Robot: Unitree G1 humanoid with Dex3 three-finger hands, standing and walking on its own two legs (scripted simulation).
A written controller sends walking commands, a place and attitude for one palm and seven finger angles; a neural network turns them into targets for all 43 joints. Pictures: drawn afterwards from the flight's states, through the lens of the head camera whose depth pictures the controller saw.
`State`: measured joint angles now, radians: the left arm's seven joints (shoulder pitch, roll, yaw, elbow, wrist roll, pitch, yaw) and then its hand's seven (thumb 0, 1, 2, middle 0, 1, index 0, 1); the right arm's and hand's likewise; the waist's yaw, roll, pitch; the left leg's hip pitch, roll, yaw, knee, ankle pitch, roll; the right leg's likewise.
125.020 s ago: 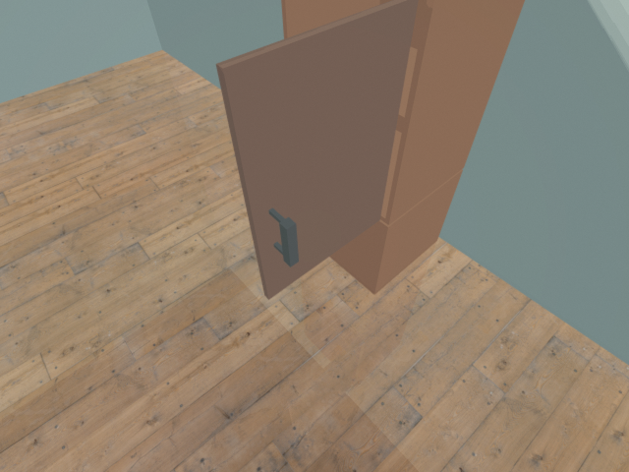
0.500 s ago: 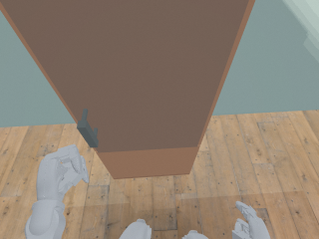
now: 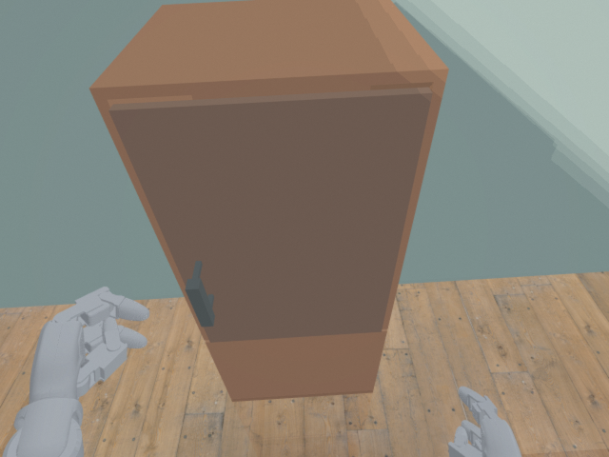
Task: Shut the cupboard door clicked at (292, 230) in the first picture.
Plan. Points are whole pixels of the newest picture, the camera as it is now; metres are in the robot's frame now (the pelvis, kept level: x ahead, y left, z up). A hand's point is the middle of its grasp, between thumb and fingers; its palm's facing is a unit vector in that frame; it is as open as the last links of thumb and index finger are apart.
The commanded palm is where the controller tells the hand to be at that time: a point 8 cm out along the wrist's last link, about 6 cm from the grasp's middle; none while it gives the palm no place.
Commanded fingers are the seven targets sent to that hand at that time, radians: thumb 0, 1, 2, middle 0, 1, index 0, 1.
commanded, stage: draw the hand back to the body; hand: left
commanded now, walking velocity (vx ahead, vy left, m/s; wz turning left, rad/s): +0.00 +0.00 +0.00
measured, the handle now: (202, 293) +0.42 +0.24 -0.09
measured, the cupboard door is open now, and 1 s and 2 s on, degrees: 0 0 0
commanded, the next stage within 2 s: step back with the hand held close in 0.74 s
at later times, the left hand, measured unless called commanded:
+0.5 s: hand (29, 314) +0.19 +0.27 +0.20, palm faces +0.50 -0.77 -0.40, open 7.0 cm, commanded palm +0.15 +0.30 +0.20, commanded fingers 0.00 0.90 0.90 -0.20 -0.30 -0.20 -0.30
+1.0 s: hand (57, 310) +0.20 +0.26 +0.19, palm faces +0.46 -0.77 -0.45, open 7.5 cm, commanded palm +0.14 +0.29 +0.20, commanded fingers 0.00 0.90 0.90 -0.20 -0.30 -0.20 -0.30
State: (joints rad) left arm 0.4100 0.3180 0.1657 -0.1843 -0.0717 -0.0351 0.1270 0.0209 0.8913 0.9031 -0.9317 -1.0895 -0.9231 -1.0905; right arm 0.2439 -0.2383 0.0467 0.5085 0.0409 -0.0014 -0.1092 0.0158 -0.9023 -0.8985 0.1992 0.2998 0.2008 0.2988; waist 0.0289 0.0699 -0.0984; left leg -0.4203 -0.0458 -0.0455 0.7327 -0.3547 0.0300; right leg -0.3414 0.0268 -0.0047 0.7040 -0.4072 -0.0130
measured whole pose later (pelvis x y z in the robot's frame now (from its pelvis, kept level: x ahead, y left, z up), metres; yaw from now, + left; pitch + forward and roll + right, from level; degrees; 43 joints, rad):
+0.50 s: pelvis +0.01 +0.00 +0.02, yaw +0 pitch -3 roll +0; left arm 0.45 0.35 0.38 -0.38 -0.08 -0.09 0.12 0.02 0.89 0.90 -0.29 -0.38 -0.28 -0.39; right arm 0.20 -0.23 0.03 0.61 0.02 -0.10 -0.07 0.02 -0.90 -0.90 0.20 0.30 0.20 0.30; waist 0.07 0.08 -0.03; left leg -0.20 -0.05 -0.04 0.52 -0.27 0.03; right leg -0.13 0.02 0.01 0.50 -0.32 -0.01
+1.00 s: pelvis +0.01 -0.02 +0.02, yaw +1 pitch -1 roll -1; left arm 0.46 0.36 0.39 -0.35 -0.07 -0.13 0.10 0.02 0.89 0.90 -0.21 -0.30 -0.21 -0.30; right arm 0.18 -0.24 0.01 0.61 0.01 -0.05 -0.07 0.02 -0.90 -0.90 0.20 0.30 0.20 0.30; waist 0.03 0.09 -0.01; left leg -0.24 -0.02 -0.07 0.52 -0.26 0.01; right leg -0.14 0.05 -0.02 0.46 -0.30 -0.03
